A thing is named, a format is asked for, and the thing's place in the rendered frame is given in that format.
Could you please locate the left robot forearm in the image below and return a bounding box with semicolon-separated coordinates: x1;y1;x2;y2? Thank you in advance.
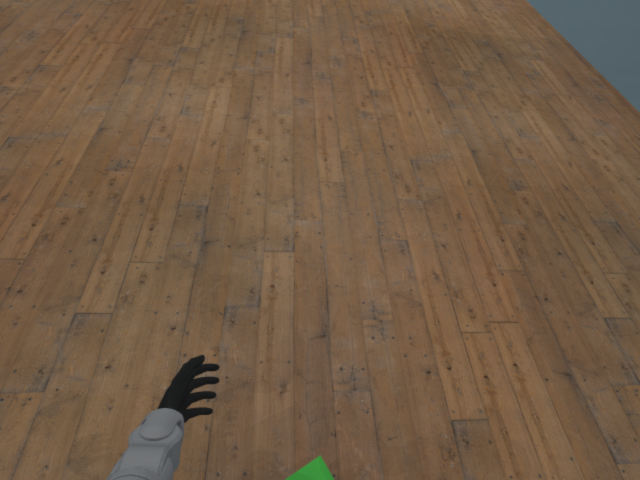
106;408;184;480

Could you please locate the robot left hand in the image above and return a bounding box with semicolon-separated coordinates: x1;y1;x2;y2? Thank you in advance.
158;355;219;423

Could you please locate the carton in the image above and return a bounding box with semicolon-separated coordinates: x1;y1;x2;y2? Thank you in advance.
285;455;334;480

